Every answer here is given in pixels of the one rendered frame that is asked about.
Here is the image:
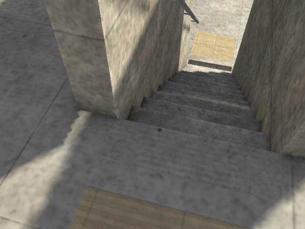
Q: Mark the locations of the stairs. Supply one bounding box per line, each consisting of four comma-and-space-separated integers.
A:
127, 64, 270, 151

